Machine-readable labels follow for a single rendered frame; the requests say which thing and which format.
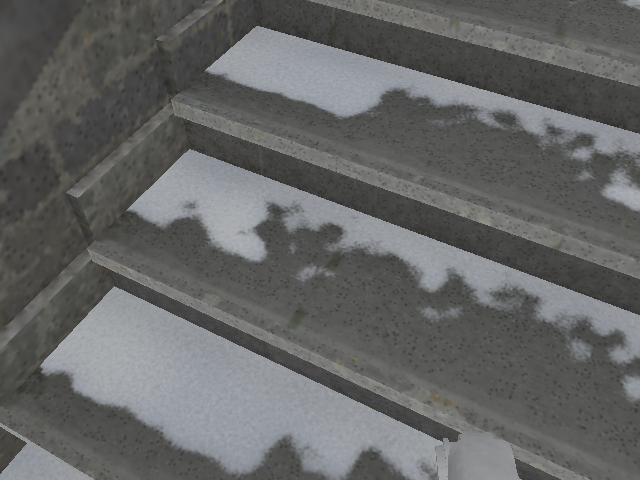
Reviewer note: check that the robot right thigh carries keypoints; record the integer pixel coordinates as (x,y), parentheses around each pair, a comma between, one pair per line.
(475,456)

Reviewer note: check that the right robot shin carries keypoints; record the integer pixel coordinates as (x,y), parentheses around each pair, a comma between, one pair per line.
(510,449)

